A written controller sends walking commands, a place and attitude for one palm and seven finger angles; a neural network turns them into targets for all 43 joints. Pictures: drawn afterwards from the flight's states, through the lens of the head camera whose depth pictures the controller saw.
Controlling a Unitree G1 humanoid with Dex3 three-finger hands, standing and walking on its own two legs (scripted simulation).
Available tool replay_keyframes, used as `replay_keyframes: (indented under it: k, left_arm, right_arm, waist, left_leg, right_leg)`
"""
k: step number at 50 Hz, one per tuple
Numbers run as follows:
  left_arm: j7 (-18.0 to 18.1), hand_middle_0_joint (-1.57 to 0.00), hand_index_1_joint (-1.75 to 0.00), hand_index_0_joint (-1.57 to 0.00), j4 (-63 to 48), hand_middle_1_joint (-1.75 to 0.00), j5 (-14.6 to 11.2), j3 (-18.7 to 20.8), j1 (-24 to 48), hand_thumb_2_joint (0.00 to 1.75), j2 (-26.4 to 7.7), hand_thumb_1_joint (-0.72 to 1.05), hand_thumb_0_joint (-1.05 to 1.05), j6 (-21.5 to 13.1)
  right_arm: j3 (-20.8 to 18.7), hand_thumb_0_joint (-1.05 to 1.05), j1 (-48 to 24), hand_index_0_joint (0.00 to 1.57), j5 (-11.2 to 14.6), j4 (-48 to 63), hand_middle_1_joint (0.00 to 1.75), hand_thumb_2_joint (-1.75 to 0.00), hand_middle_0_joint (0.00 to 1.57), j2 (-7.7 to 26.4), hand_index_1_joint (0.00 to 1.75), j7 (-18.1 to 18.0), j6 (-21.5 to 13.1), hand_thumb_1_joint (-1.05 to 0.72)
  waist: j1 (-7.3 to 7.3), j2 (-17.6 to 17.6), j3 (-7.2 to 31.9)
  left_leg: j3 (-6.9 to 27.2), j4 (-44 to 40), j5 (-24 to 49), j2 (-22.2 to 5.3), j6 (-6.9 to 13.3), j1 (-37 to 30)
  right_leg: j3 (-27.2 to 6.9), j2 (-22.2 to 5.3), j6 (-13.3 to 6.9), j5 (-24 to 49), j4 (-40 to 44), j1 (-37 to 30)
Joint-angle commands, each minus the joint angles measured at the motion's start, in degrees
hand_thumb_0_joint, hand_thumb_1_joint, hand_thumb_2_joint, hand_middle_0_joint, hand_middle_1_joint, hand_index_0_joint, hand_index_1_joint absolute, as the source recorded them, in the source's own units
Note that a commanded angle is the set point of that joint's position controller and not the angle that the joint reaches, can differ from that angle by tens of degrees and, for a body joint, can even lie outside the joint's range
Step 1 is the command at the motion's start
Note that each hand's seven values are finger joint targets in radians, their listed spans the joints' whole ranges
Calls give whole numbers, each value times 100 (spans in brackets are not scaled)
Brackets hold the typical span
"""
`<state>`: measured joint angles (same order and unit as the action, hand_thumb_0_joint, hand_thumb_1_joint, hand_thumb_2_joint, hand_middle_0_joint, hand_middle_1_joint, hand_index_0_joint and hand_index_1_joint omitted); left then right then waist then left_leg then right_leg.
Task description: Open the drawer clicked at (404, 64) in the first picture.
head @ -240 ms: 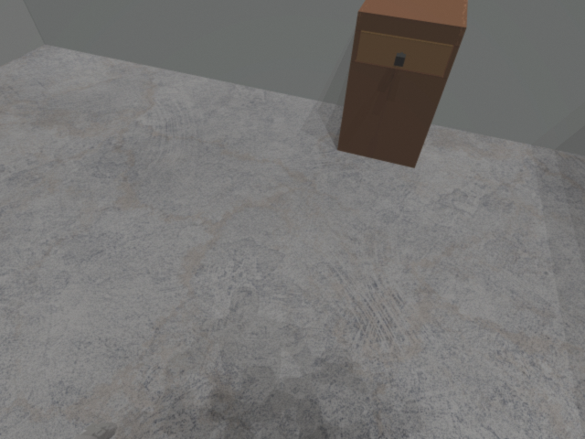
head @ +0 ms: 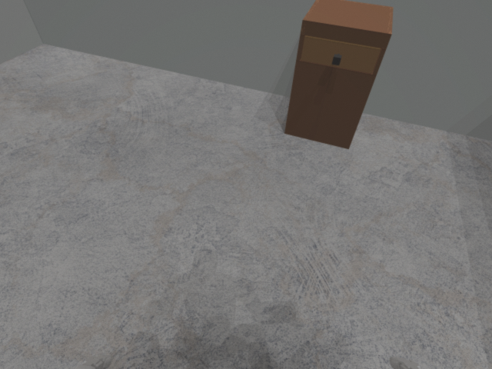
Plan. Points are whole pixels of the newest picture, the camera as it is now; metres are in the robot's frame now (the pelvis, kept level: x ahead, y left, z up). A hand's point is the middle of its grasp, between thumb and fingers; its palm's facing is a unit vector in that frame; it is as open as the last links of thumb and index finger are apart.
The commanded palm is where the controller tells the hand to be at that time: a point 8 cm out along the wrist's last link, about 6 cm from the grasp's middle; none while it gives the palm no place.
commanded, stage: stand and wait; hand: left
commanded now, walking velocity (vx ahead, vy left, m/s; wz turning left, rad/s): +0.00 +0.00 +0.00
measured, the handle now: (337, 58) +1.60 -0.39 -0.19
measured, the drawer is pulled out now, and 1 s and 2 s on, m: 0.00 0.00 0.00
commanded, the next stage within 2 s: look at it before walking up in 0.80 s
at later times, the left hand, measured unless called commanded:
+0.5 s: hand out of the picture +0.05 +0.24 -0.15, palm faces -0.03 -0.94 -0.34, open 7.3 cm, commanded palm none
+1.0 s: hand out of the picture +0.05 +0.23 -0.15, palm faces -0.04 -0.95 -0.32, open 7.3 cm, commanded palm none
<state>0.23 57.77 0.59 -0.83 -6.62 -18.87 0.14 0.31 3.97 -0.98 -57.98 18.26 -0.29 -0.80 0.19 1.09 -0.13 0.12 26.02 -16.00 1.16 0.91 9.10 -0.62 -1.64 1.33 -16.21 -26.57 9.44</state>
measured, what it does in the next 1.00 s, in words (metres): stands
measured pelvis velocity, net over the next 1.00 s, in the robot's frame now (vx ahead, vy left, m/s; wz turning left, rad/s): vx -0.02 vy -0.01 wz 0.00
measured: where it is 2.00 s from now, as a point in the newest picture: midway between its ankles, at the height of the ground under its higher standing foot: outside the picture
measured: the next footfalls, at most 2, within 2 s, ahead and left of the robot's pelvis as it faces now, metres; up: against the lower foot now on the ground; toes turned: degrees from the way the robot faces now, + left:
none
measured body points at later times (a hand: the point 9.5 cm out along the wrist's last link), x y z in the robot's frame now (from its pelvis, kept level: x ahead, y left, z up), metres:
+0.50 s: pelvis -0.02 -0.01 +0.00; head -0.01 +0.00 +0.45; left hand +0.05 +0.29 -0.13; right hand +0.06 -0.31 -0.12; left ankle -0.02 +0.11 -0.74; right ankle -0.02 -0.13 -0.74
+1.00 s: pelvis -0.02 -0.01 +0.01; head -0.02 -0.01 +0.46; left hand +0.05 +0.28 -0.13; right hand +0.05 -0.31 -0.13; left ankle -0.02 +0.11 -0.74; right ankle -0.02 -0.13 -0.74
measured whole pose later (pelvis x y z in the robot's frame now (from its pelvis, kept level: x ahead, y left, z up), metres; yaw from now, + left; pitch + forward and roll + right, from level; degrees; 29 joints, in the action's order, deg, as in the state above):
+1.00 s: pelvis -0.02 -0.01 +0.01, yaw +0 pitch -1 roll +0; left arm 0.0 62.2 0.6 -0.7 -8.0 -19.3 -0.2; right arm 0.3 6.8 -0.5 -63.9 19.1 0.0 -0.7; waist -0.2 0.8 -1.5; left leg 0.3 21.3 -11.5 0.2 -0.1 8.5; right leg -0.4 -0.7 0.5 -11.8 -22.1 9.0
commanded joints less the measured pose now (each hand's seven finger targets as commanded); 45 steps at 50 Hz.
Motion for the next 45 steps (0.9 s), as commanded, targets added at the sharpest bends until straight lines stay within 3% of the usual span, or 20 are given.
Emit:
replay_keyframes:
  k: [1, 15, 24, 38, 45]
  left_arm:
    - [76, -20, -30, -20, -376, -30, 3, 304, 205, 90, -1208, 90, 0, -125]
    - [62, -20, -30, -20, -116, -30, -15, 286, 113, 90, -1247, 90, 0, -145]
    - [43, -20, -30, -20, 21, -30, -4, 267, 109, 90, -1265, 90, 0, -136]
    - [40, -20, -30, -20, 48, -30, 6, 257, 91, 90, -1235, 90, 0, -156]
    - [44, -20, -30, -20, 44, -30, 5, 259, 104, 90, -1224, 90, 0, -161]
  right_arm:
    - [-303, 0, -247, 20, 18, 330, 30, -90, 20, 1245, 30, -72, -128, -90]
    - [-260, 0, -113, 20, 49, 26, 30, -90, 20, 1290, 30, -63, -130, -90]
    - [-240, 0, -47, 20, 56, -125, 30, -90, 20, 1309, 30, -40, -116, -90]
    - [-240, 0, 5, 20, 60, -199, 30, -90, 20, 1282, 30, -25, -109, -90]
    - [-232, 0, 19, 20, 59, -218, 30, -90, 20, 1276, 30, -28, -127, -90]
  waist:
    - [-7, -142, 352]
    - [0, -122, 359]
    - [1, -110, 111]
    - [-4, -42, 91]
    - [-3, -104, 202]
  left_leg:
    - [471, -375, 1834, -719, 158, -145]
    - [507, -576, 1584, -760, 128, -192]
    - [567, -783, 942, -748, 115, -36]
    - [586, -791, 872, -752, 90, -57]
    - [580, -807, 1097, -784, 87, -103]
  right_leg:
    - [-375, -506, -306, 1662, 303, -152]
    - [-436, -545, -311, 1547, 524, -295]
    - [-531, -521, -306, 854, 743, -108]
    - [-589, -517, -306, 700, 842, 16]
    - [-544, -520, -299, 975, 774, -104]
